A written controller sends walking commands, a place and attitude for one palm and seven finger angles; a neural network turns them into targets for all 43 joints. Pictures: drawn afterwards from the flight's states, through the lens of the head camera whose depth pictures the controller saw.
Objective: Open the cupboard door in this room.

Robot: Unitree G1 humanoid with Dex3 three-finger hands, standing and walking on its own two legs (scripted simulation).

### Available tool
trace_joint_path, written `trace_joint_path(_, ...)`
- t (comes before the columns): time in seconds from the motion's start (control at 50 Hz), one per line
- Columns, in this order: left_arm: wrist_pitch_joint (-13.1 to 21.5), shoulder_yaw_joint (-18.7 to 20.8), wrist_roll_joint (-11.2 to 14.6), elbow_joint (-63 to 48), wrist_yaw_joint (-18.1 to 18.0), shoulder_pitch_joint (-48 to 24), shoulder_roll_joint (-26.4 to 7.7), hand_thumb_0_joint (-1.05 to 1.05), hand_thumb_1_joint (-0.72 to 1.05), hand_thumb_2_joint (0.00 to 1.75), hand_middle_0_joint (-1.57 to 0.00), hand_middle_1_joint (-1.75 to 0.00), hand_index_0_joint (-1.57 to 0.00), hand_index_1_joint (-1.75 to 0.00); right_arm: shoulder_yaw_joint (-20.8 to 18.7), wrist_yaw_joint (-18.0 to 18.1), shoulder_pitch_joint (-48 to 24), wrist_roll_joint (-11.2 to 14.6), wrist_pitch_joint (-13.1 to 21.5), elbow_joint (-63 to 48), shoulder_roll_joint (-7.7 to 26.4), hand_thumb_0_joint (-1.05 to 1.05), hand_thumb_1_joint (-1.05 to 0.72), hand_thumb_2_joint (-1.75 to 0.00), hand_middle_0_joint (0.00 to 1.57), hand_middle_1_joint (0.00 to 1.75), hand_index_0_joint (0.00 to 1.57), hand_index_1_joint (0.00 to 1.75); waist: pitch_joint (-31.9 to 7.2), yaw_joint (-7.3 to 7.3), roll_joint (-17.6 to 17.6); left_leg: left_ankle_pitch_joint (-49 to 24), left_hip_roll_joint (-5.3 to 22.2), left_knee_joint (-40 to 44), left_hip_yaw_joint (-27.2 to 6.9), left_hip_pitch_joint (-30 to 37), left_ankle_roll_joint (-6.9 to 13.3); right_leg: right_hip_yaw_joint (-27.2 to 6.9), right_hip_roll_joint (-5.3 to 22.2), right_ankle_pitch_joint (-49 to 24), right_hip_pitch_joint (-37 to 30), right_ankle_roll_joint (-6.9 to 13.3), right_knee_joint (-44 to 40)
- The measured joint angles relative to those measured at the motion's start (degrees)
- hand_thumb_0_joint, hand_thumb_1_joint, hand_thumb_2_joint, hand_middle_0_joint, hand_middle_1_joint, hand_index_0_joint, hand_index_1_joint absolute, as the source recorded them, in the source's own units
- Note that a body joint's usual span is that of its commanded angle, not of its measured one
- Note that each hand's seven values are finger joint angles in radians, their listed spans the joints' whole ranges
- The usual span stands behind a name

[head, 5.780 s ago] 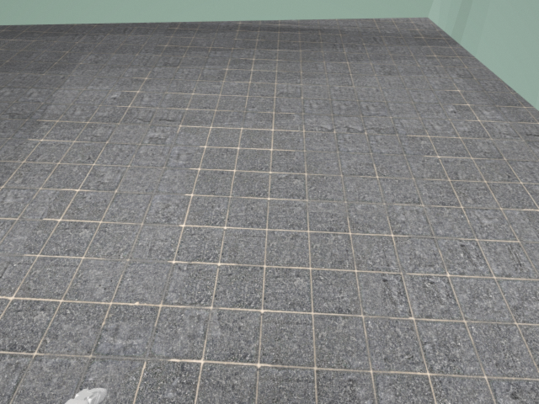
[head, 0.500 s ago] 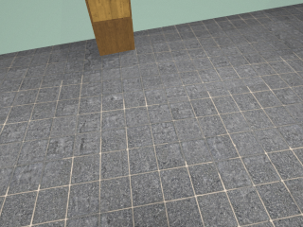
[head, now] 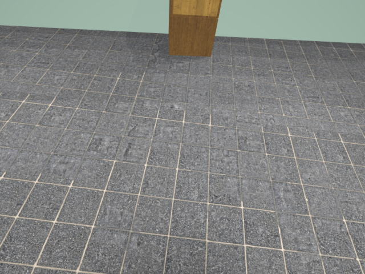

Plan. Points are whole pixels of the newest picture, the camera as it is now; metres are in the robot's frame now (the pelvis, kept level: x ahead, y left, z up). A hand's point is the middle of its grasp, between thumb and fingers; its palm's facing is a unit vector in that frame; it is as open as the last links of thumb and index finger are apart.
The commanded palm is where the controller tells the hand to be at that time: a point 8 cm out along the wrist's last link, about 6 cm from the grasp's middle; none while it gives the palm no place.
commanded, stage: stand and wait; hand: left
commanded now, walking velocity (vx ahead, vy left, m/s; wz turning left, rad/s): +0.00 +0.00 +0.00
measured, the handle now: out of the picture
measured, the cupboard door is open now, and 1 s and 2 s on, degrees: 0 0 0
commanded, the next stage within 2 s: turn or walk to find it in 0.14 s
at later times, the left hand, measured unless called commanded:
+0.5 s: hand out of the picture +0.02 +0.17 -0.14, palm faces +0.13 -0.96 -0.25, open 7.4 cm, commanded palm none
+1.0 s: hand out of the picture -0.10 +0.25 -0.17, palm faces +0.32 -0.92 -0.23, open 7.4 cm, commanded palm none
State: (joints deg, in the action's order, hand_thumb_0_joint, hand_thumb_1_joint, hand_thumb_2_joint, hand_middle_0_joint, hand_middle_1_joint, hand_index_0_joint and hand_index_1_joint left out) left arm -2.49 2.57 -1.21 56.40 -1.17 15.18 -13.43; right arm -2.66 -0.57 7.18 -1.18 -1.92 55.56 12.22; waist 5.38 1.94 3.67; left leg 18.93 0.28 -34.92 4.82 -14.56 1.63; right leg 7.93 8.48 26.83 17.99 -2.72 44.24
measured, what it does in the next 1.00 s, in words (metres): steps on the spot, turning left: right foot, then left foot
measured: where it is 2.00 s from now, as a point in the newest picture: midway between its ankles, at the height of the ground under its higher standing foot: outside the picture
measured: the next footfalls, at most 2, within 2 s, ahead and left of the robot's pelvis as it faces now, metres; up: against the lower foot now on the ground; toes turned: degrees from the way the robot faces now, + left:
right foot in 0.40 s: +0.01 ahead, -0.12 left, +0.00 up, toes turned -1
left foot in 0.82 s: -0.05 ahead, +0.14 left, +0.00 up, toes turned +20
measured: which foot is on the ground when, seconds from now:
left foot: down 0.00-0.42, up 0.44-0.80, down 0.82-1.00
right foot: up 0.00-0.38, down 0.40-0.82, up 0.84-1.00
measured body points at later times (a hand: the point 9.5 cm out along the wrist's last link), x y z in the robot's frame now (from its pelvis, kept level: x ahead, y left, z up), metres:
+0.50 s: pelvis -0.03 -0.01 +0.01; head -0.01 -0.04 +0.46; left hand +0.02 +0.22 -0.13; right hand +0.01 -0.25 -0.16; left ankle -0.04 +0.10 -0.69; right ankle -0.03 -0.12 -0.73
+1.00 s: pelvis -0.07 +0.04 +0.01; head -0.05 +0.07 +0.46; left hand -0.11 +0.30 -0.15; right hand +0.08 -0.18 -0.12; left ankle -0.09 +0.13 -0.73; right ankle -0.06 -0.11 -0.66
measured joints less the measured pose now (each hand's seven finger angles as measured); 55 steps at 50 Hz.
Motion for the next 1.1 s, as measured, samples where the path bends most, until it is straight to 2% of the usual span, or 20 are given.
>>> trace_joint_path(0.06,-1.26,0.35,0.12,2.42,-0.06,-0.15,-0.77,0.01,0.91,0.90,-0.20,-0.30,-0.20,-0.30,0.94,0.93,0.11,-0.09,0.69,0.20,-1.71,0.01,-0.91,-0.90,0.20,0.30,0.20,0.30,-0.61,-0.01,-0.10,-0.76,-0.13,3.08,0.07,1.70,1.00,-4.28,-2.18,0.67,3.32,-0.18,9.97)
trace_joint_path(0.12,-1.00,0.34,0.16,3.67,0.12,-0.21,-0.90,0.01,0.91,0.90,-0.20,-0.30,-0.19,-0.30,1.68,1.47,0.64,0.15,1.27,1.06,-3.11,0.01,-0.91,-0.90,0.20,0.30,0.20,0.30,-1.33,0.00,-0.53,-3.40,-0.65,7.65,-0.02,3.69,1.33,-5.99,-3.03,-2.40,4.14,-0.61,12.99)
trace_joint_path(0.22,-0.70,-0.20,0.28,4.54,0.00,-0.49,0.26,0.01,0.91,0.90,-0.20,-0.30,-0.19,-0.30,1.13,2.19,1.87,0.40,1.87,2.32,-3.60,0.00,-0.93,-0.90,0.20,0.30,0.21,0.30,-2.41,-0.71,-1.62,-5.81,-1.64,11.73,-0.13,5.46,1.81,-6.26,-3.29,-2.75,1.29,-1.21,7.11)
trace_joint_path(0.3,-0.65,-0.51,0.42,4.06,-0.05,-2.07,1.57,0.01,0.91,0.90,-0.20,-0.30,-0.19,-0.30,0.77,1.81,3.17,0.01,1.16,3.43,-2.84,0.00,-0.93,-0.90,0.20,0.30,0.21,0.30,-2.76,-1.82,-2.52,-6.25,-2.28,11.27,-0.96,4.58,1.67,-5.44,-3.86,-1.61,-1.59,-1.05,0.23)
trace_joint_path(0.36,-0.06,-0.70,0.53,3.05,-0.09,-3.28,2.59,0.01,0.91,0.90,-0.20,-0.30,-0.19,-0.30,0.33,1.52,4.42,-0.08,0.47,4.23,-2.13,0.00,-0.92,-0.90,0.20,0.30,0.21,0.30,-3.01,-2.53,-3.32,-6.22,-2.74,9.75,-1.77,2.97,1.17,-4.75,-4.62,-4.01,-3.83,-0.62,-5.95)
trace_joint_path(0.38,0.32,-0.78,0.54,2.63,-0.12,-3.51,2.87,0.01,0.91,0.90,-0.20,-0.30,-0.19,-0.30,0.17,1.43,4.93,-0.02,0.27,4.44,-1.90,0.00,-0.92,-0.90,0.20,0.30,0.20,0.30,-3.16,-2.66,-3.53,-6.03,-2.94,8.83,-2.06,2.23,0.90,-4.38,-4.79,-6.49,-5.09,-0.49,-9.45)
trace_joint_path(0.42,1.24,-0.92,0.30,2.10,-0.31,-3.91,3.78,0.01,0.91,0.90,-0.20,-0.30,-0.19,-0.30,-0.25,1.17,5.87,0.32,-0.14,4.80,-1.09,0.00,-0.91,-0.90,0.20,0.30,0.20,0.30,-3.23,-2.90,-4.95,-5.05,-2.65,5.72,-3.09,0.31,0.15,-3.17,-5.40,-8.82,-6.70,1.66,-13.56)
trace_joint_path(0.48,1.93,-1.04,0.04,0.67,-0.27,-3.65,4.80,0.01,0.91,0.90,-0.20,-0.30,-0.20,-0.30,-1.06,0.81,6.85,0.11,-1.86,4.96,-0.40,0.01,-0.91,-0.90,0.20,0.30,0.20,0.30,-3.26,-3.05,-5.82,5.01,-2.70,-8.03,-4.56,-5.00,-1.52,-1.34,-5.15,-8.43,-6.65,3.71,-13.20)
trace_joint_path(0.54,1.95,-0.93,-0.01,-0.07,-0.37,-3.40,5.13,0.00,0.91,0.90,-0.20,-0.30,-0.20,-0.30,-1.79,0.29,6.87,-0.04,-2.59,4.83,0.16,0.01,-0.91,-0.90,0.20,0.30,0.20,0.30,-2.55,-3.22,-5.83,5.45,-1.60,-22.36,-4.91,-9.84,-2.84,0.08,-4.63,-9.36,-7.32,3.97,-14.46)
trace_joint_path(0.6,1.82,-0.73,-0.20,-0.29,-0.36,-3.35,4.66,0.00,0.92,0.90,-0.21,-0.30,-0.20,-0.30,-2.15,0.03,6.82,-0.11,-2.72,4.28,0.46,0.01,-0.91,-0.90,0.20,0.30,0.20,0.30,-1.87,-3.56,-5.45,4.87,0.18,-26.28,-4.67,-11.14,-4.13,1.56,-3.83,-9.84,-7.54,3.75,-14.87)
trace_joint_path(0.66,1.81,-0.53,-0.44,-0.50,-0.15,-3.28,3.91,0.01,0.91,0.90,-0.21,-0.30,-0.20,-0.30,-2.11,-0.07,6.38,-0.05,-2.84,3.90,0.49,0.01,-0.91,-0.90,0.20,0.30,0.20,0.30,-1.26,-3.28,-4.48,6.20,1.55,-22.25,-3.73,-9.59,-4.85,2.81,-2.58,-9.82,-7.27,3.37,-14.38)
trace_joint_path(0.74,1.62,-0.16,-0.65,-0.77,0.23,-3.07,2.51,0.01,0.91,0.90,-0.21,-0.30,-0.20,-0.30,-1.70,-0.20,4.84,0.19,-2.62,3.07,0.47,0.01,-0.91,-0.90,0.19,0.30,0.20,0.30,-0.53,-2.32,-3.09,7.13,2.19,-13.56,-2.13,-6.13,-4.82,4.39,-0.78,-9.27,-5.96,2.33,-12.31)
trace_joint_path(0.8,1.14,0.28,-0.46,-0.68,0.36,-2.51,1.17,0.01,0.91,0.90,-0.21,-0.30,-0.20,-0.30,-1.31,-0.27,3.75,0.27,-1.70,1.69,0.53,0.01,-0.91,-0.90,0.19,0.30,0.20,0.30,-0.52,-2.09,-2.21,2.02,2.06,-3.23,-0.54,-1.90,-4.35,5.69,0.68,-8.02,-4.30,0.92,-9.05)
trace_joint_path(0.82,0.78,0.48,-0.21,-0.80,0.44,-2.12,0.73,0.01,0.91,0.90,-0.21,-0.30,-0.20,-0.30,-1.24,-0.33,3.60,0.17,-1.12,1.08,0.70,0.01,-0.91,-0.90,0.19,0.30,0.20,0.30,-0.89,-2.08,-2.16,-1.47,2.01,0.01,-0.68,-1.02,-3.31,6.01,1.15,-7.14,-3.06,0.34,-6.93)
trace_joint_path(0.84,0.23,0.77,-0.03,-0.69,0.43,-2.16,-0.01,0.01,0.91,0.90,-0.21,-0.30,-0.20,-0.30,-1.20,-0.30,2.99,0.05,-0.67,0.75,0.31,0.01,-0.91,-0.90,0.19,0.30,0.20,0.30,-0.62,-1.75,-1.09,-1.75,1.28,-0.89,-0.35,-1.69,-2.06,4.51,1.61,-3.53,-1.32,-0.24,-3.31)
trace_joint_path(0.88,-1.18,1.17,0.02,-0.11,0.19,-2.24,-1.07,0.01,0.91,0.90,-0.20,-0.30,-0.20,-0.30,-0.81,-0.12,2.25,-0.19,0.05,0.05,-0.42,0.01,-0.91,-0.90,0.19,0.30,0.20,0.30,-0.54,-1.43,-0.10,-0.53,0.64,-1.69,-0.07,-2.18,-0.28,0.13,0.17,1.89,2.62,-0.53,6.00)
trace_joint_path(0.92,-1.83,1.41,0.00,0.66,0.30,-2.51,-1.52,0.01,0.91,0.90,-0.20,-0.30,-0.20,-0.30,-0.39,0.40,2.07,-0.33,0.35,-0.32,-0.91,0.01,-0.91,-0.90,0.20,0.30,0.20,0.30,-0.93,-1.44,-0.22,-1.22,0.30,0.56,-0.47,-1.51,0.42,-2.48,-1.47,0.74,5.51,-0.51,13.15)
trace_joint_path(0.96,-1.53,1.34,-0.08,1.00,0.58,-2.51,-1.62,0.01,0.91,0.90,-0.20,-0.30,-0.19,-0.30,0.08,0.81,1.93,-0.29,0.55,-0.20,-1.27,0.01,-0.91,-0.90,0.20,0.30,0.20,0.30,-1.38,-1.27,-0.54,-3.24,-0.10,3.94,-0.76,-0.36,0.51,-3.78,-2.38,-1.87,6.93,-0.62,16.26)
trace_joint_path(1.02,-0.99,0.90,-0.06,1.22,0.68,-2.21,-1.19,0.01,0.91,0.90,-0.20,-0.30,-0.19,-0.30,0.55,1.17,1.94,-0.15,0.96,0.22,-1.76,0.01,-0.91,-0.90,0.20,0.30,0.20,0.30,-2.11,-1.19,-1.34,-5.60,-0.64,8.09,-1.22,1.21,1.07,-4.66,-3.25,-3.30,6.33,-0.91,14.34)
trace_joint_path(1.1,-0.70,0.10,0.09,1.82,0.49,-2.09,0.00,0.01,0.91,0.90,-0.20,-0.30,-0.19,-0.30,0.91,1.42,2.27,-0.09,1.27,1.22,-2.55,0.01,-0.90,-0.90,0.20,0.30,0.20,0.30,-2.82,-1.39,-2.19,-7.05,-1.35,10.74,-1.51,2.51,1.15,-5.25,-3.87,-2.66,3.03,-0.91,6.87)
